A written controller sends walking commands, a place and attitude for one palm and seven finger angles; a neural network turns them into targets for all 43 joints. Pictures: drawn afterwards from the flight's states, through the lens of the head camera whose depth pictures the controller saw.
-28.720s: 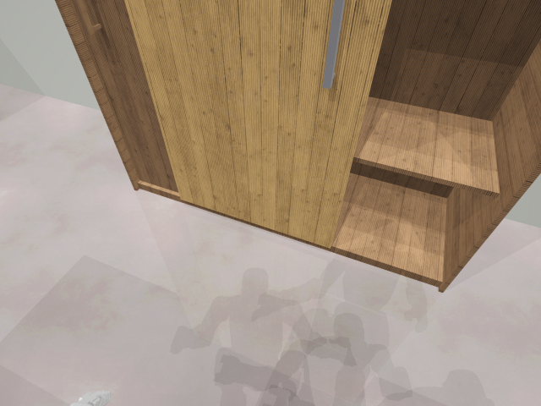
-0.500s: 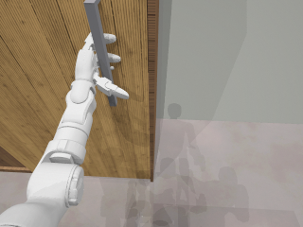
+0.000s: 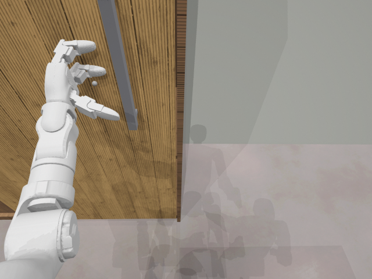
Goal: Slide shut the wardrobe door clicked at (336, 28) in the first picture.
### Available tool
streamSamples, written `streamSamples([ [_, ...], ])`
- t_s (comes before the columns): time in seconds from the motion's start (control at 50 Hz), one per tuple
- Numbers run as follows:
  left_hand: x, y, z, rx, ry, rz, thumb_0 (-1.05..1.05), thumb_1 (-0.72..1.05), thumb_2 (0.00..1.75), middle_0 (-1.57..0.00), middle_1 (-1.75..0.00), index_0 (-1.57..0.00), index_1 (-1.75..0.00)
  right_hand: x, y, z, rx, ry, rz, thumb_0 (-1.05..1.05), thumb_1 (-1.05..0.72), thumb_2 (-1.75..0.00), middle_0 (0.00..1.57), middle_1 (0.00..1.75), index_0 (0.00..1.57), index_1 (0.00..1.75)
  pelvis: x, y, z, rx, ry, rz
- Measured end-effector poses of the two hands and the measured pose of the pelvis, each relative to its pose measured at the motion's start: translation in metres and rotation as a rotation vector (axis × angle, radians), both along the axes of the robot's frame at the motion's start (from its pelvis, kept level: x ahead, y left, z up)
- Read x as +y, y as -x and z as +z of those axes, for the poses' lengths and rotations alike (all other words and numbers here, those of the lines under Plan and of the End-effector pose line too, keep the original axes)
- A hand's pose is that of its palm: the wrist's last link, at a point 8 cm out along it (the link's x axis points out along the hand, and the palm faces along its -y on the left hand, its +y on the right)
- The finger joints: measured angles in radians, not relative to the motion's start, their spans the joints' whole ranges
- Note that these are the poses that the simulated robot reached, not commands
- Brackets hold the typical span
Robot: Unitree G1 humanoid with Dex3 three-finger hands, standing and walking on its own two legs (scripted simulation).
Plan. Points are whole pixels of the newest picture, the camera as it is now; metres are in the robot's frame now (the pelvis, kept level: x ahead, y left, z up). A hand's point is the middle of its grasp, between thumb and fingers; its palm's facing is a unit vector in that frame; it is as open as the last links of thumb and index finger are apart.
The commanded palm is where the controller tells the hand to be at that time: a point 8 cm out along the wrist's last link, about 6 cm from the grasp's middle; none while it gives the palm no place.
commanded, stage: slip the hand off the handle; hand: left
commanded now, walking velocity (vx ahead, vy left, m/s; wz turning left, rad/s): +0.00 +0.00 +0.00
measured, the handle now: (124, 72) +0.49 +0.13 +0.20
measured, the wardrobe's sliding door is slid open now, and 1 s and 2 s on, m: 0.00 0.00 0.00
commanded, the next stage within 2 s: draw the hand back to the body in 0.74 s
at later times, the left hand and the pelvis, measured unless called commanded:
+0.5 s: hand (84, 110) +0.36 +0.18 +0.20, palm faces +0.09 -0.99 -0.09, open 14.7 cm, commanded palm +0.33 +0.24 +0.20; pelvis +0.03 -0.01 +0.00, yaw +3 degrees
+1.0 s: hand (76, 129) +0.33 +0.19 +0.19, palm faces +0.02 -1.00 -0.06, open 14.7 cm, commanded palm +0.28 +0.25 +0.19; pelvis +0.03 -0.01 +0.00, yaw +4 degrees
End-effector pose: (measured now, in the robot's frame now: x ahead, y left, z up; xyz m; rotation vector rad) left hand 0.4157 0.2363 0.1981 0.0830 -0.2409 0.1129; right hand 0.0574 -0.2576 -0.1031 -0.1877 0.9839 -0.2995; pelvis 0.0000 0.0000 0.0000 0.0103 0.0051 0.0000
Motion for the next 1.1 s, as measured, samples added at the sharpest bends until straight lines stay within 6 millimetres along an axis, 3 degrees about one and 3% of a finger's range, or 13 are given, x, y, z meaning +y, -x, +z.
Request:
streamSamples([
  [0.08,0.024,0.011,0.006,-0.019,-0.024,0.019,-0.01,-0.55,0.20,-0.37,-1.17,-0.25,-1.15,-0.003,-0.002,-0.001,0.013,0.002,0.016,0.01,-0.90,-0.89,0.20,0.30,0.20,0.30,-0.001,-0.002,0.000,0.006,0.006,0.015],
  [0.16,0.020,0.024,0.012,-0.045,-0.038,-0.052,-0.01,-0.56,0.20,-0.31,-1.16,-0.25,-1.15,-0.005,-0.016,-0.001,0.004,0.003,0.049,0.01,-0.90,-0.89,0.20,0.30,0.20,0.30,-0.001,-0.007,0.001,0.005,0.012,0.034],
  [0.36,-0.005,0.044,-0.010,0.000,0.025,-0.081,-0.01,-0.56,0.20,-0.26,-1.15,-0.25,-1.15,0.007,-0.095,0.013,-0.206,-0.022,0.143,0.01,-0.90,-0.89,0.20,0.30,0.20,0.30,-0.005,-0.020,0.000,-0.015,0.008,0.041],
  [0.48,-0.002,0.072,-0.002,-0.071,-0.019,-0.042,-0.01,-0.56,0.20,-0.26,-1.15,-0.25,-1.15,0.020,-0.137,0.026,-0.320,-0.049,0.219,0.01,-0.90,-0.89,0.20,0.30,0.20,0.30,-0.011,-0.027,-0.001,-0.034,0.007,0.045],
  [0.6,0.009,0.097,0.003,-0.059,-0.034,-0.034,-0.01,-0.56,0.20,-0.25,-1.15,-0.25,-1.15,0.026,-0.164,0.033,-0.364,-0.056,0.274,0.01,-0.90,-0.89,0.20,0.30,0.20,0.30,-0.016,-0.031,-0.001,-0.053,0.010,0.063],
  [0.74,0.009,0.115,-0.008,-0.010,-0.015,-0.051,-0.01,-0.56,0.20,-0.25,-1.15,-0.25,-1.15,0.028,-0.175,0.035,-0.379,-0.049,0.302,0.01,-0.90,-0.89,0.20,0.30,0.20,0.30,-0.018,-0.030,-0.002,-0.063,0.011,0.079],
  [0.88,0.007,0.113,-0.003,-0.056,-0.020,-0.050,-0.01,-0.56,0.20,-0.25,-1.15,-0.25,-1.15,0.028,-0.164,0.030,-0.354,-0.038,0.301,0.01,-0.90,-0.89,0.20,0.30,0.20,0.30,-0.019,-0.027,-0.002,-0.063,0.012,0.080],
  [1.0,0.010,0.107,-0.011,0.163,0.017,-0.089,-0.01,-0.56,0.20,-0.25,-1.15,-0.25,-1.15,0.026,-0.155,0.026,-0.333,-0.058,0.246,0.01,-0.90,-0.89,0.20,0.30,0.20,0.30,-0.014,-0.028,0.000,-0.070,0.007,0.063],
  [1.1,0.025,0.124,-0.011,0.205,0.073,-0.051,-0.01,-0.55,0.20,-0.25,-1.15,-0.25,-1.15,0.027,-0.160,0.032,-0.378,-0.066,0.230,0.01,-0.90,-0.89,0.20,0.30,0.20,0.30,-0.012,-0.031,0.001,-0.075,0.005,0.057],
])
